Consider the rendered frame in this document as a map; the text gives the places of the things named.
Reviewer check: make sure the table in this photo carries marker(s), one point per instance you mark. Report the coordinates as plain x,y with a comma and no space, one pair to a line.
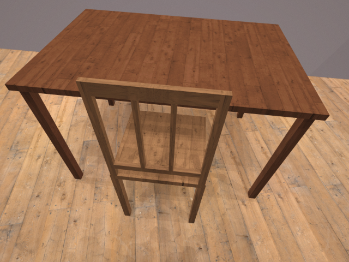
253,60

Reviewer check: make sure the chair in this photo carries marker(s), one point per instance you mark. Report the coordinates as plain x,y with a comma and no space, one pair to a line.
158,147

